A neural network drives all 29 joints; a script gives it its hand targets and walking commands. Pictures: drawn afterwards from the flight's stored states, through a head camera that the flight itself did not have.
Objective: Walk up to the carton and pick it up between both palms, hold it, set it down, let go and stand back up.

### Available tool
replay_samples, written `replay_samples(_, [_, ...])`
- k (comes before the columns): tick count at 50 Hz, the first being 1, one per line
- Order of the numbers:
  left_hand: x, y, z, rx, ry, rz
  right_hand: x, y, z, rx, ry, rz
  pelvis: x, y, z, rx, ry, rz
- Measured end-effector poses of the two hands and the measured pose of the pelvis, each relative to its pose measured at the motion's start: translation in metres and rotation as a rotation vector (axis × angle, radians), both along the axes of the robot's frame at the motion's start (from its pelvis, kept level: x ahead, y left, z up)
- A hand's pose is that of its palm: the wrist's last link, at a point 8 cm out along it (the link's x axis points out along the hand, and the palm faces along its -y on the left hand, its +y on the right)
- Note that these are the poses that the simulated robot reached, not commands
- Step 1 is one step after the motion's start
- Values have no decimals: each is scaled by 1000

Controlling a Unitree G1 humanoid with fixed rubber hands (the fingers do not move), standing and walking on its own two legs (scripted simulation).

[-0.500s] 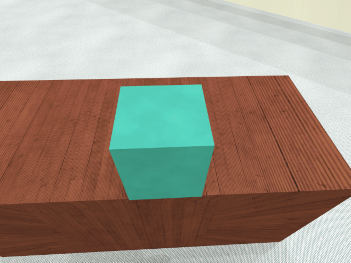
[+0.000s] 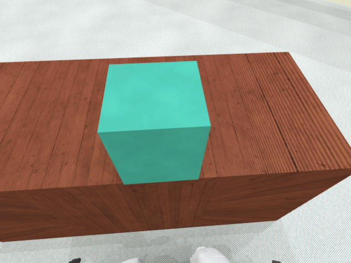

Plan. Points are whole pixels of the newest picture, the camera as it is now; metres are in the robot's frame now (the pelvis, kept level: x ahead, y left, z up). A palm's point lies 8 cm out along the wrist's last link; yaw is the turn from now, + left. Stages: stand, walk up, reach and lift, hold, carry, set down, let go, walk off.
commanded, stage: reach and lift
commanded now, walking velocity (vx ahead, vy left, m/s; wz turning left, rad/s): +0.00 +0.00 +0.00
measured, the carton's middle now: (157, 127) +0.43 +0.03 +0.03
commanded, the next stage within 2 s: none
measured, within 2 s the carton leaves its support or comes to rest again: neither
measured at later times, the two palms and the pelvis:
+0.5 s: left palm out of the picture +0.12 +0.26 -0.09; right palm (269, 259) +0.12 -0.22 -0.11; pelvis -0.03 +0.00 -0.01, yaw +5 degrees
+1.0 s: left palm out of the picture +0.14 +0.24 -0.05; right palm (274, 245) +0.14 -0.22 -0.05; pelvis +0.00 -0.01 +0.02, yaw +5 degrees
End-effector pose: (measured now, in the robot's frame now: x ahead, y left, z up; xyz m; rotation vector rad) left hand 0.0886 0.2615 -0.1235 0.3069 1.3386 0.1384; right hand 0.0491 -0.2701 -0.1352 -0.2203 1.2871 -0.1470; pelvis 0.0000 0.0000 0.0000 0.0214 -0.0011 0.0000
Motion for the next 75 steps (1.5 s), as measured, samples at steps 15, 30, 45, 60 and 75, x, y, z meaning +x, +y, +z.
replay_samples(15, [63, -17, 35, -71, -217, -53, 109, 10, 60, 13, -418, -10, -15, -9, -8, -39, -70, 55])
replay_samples(30, [52, -4, 60, -5, -386, -46, 78, 62, 33, 105, -446, 15, -29, -3, -6, -37, -56, 82])
replay_samples(45, [43, -23, 61, -100, -447, 27, 76, 42, 85, 28, -500, 46, -8, -7, 21, -17, -111, 69])
replay_samples(60, [88, -16, 94, -117, -690, 8, 134, 81, 98, 129, -697, 35, 24, -11, 27, -14, -71, 96])
replay_samples(75, [79, -17, 103, -168, -847, 32, 142, 82, 130, 120, -829, 55, 32, 4, 31, -25, -88, 87])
